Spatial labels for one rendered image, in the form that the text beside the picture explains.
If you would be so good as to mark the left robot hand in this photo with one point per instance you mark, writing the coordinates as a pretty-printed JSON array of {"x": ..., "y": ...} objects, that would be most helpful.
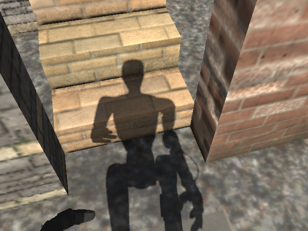
[{"x": 68, "y": 218}]

